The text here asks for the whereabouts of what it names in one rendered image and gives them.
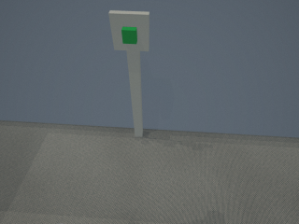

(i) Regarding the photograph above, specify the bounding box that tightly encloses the button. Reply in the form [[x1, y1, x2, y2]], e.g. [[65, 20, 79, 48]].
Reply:
[[121, 26, 137, 44]]

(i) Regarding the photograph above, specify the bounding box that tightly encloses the panel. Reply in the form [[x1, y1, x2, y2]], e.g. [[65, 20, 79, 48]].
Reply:
[[108, 10, 150, 137]]

